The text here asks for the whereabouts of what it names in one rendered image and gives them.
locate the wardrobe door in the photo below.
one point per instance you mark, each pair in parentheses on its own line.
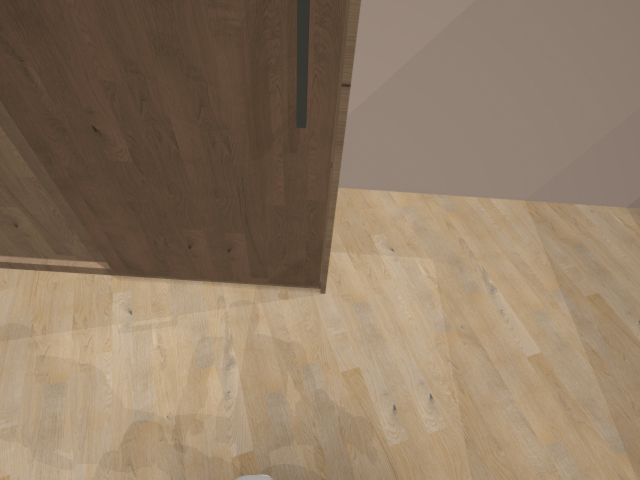
(170,128)
(35,219)

